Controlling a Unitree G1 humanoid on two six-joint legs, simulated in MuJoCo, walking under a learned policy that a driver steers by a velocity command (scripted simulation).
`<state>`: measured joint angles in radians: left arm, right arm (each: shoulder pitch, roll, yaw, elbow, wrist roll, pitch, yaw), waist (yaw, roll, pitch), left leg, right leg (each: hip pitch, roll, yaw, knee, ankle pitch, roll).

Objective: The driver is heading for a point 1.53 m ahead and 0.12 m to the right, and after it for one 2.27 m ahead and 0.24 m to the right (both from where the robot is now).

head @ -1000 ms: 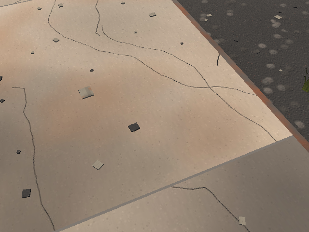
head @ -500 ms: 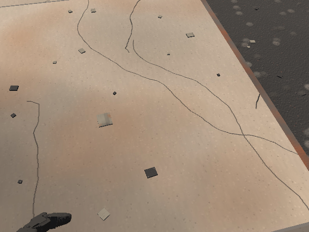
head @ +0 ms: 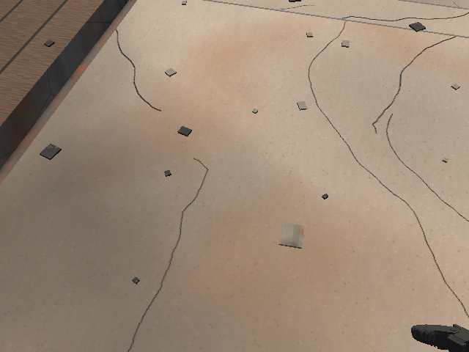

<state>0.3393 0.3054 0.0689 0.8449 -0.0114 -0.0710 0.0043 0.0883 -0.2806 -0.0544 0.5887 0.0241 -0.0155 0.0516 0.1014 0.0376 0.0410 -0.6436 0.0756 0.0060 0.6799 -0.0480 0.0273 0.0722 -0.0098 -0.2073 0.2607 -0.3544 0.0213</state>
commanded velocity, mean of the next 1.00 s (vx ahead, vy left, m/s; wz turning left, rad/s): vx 0.50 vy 0.00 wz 0.20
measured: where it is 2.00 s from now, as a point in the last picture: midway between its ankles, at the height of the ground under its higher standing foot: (255, 148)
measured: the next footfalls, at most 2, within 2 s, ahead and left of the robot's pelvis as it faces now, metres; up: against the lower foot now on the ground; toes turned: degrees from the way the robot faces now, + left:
left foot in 0.08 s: +0.21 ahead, +0.12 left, +0.00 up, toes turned +5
right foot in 0.58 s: +0.55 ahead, -0.06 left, +0.00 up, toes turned +9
